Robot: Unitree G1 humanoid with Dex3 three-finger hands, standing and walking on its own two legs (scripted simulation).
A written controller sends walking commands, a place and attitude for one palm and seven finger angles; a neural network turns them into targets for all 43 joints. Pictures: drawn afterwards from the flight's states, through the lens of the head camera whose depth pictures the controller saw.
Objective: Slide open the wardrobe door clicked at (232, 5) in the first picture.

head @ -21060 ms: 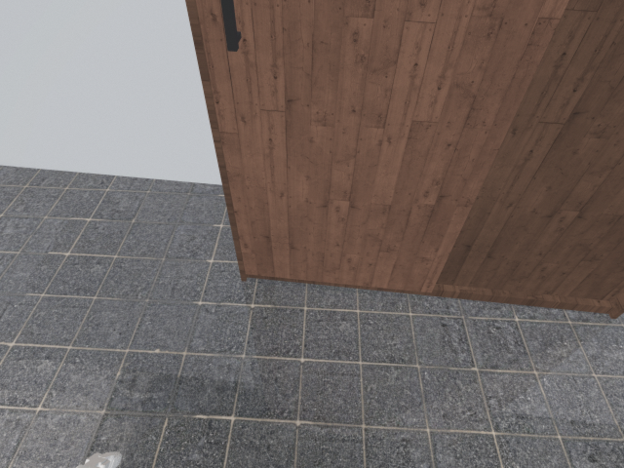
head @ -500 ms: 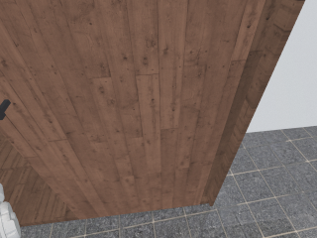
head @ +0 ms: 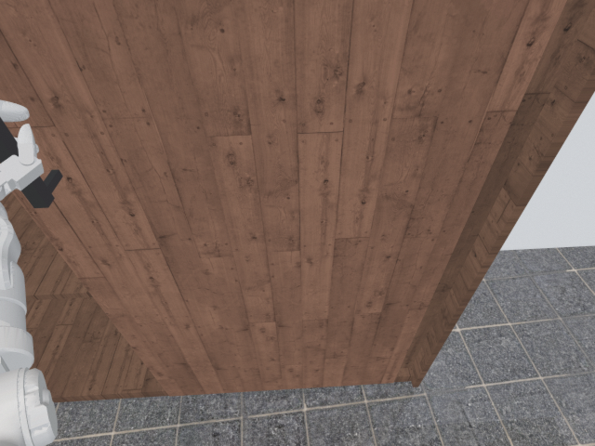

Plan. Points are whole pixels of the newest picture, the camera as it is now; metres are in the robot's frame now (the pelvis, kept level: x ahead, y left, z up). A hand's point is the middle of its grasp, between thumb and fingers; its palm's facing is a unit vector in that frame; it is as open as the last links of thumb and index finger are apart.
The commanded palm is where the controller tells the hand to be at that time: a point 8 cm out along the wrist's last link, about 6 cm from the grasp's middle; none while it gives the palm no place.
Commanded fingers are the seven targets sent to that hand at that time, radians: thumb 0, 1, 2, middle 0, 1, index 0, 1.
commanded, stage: stop walking and hold the door there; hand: left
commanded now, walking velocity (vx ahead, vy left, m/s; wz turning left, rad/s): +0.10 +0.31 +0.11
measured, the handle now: (7, 127) +0.41 +0.34 +0.26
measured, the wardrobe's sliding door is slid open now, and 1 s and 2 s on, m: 0.61 0.61 0.61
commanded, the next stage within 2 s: loosen the grip on the handle in 1.16 s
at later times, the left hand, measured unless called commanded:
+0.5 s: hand (33, 165) +0.38 +0.32 +0.22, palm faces +0.49 -0.83 -0.24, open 5.2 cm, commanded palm +0.34 +0.35 +0.20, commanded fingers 0.00 0.90 0.90 -0.45 -1.40 -0.45 -1.40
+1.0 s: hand (35, 165) +0.38 +0.32 +0.22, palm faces +0.55 -0.81 -0.23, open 5.3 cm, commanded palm +0.33 +0.35 +0.20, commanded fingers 0.00 0.90 0.90 -0.45 -1.40 -0.45 -1.40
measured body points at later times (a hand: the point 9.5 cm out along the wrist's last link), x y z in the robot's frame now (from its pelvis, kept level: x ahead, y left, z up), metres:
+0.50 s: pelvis -0.01 +0.02 +0.00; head +0.01 +0.01 +0.45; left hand +0.35 +0.36 +0.24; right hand +0.13 -0.24 -0.10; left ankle +0.05 +0.09 -0.73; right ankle -0.04 -0.07 -0.73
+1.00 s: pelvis -0.01 -0.01 +0.01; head -0.01 -0.02 +0.46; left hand +0.35 +0.36 +0.24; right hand +0.08 -0.28 -0.11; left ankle +0.05 +0.09 -0.73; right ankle -0.04 -0.11 -0.73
